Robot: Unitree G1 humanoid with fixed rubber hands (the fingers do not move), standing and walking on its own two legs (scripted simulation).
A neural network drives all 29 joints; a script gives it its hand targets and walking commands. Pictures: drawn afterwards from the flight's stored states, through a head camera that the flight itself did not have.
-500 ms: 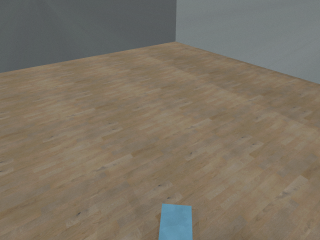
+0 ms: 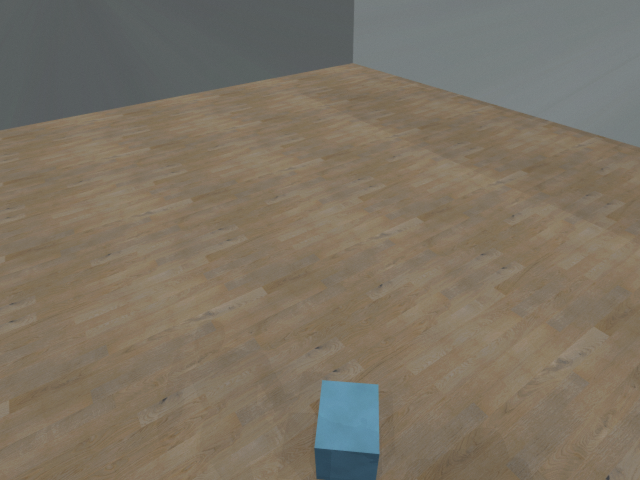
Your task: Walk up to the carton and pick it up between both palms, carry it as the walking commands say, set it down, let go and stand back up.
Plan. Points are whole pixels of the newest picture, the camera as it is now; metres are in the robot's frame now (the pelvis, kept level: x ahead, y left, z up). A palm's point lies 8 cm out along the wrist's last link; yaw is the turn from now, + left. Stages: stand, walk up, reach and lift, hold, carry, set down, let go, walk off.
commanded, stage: stand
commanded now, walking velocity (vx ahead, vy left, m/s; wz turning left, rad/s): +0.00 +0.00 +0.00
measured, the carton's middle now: (347, 431) +0.56 -0.05 -0.68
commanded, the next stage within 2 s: none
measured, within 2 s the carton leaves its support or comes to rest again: neither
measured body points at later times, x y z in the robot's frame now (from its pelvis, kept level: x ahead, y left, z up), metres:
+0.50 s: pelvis -0.02 +0.01 +0.00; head -0.07 +0.00 +0.45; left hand +0.03 +0.29 -0.13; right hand +0.02 -0.28 -0.14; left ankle +0.00 +0.11 -0.74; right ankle +0.03 -0.12 -0.74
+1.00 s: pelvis -0.01 +0.01 +0.00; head -0.05 +0.00 +0.45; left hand +0.06 +0.29 -0.12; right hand +0.05 -0.29 -0.13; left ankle +0.00 +0.11 -0.74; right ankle +0.03 -0.12 -0.74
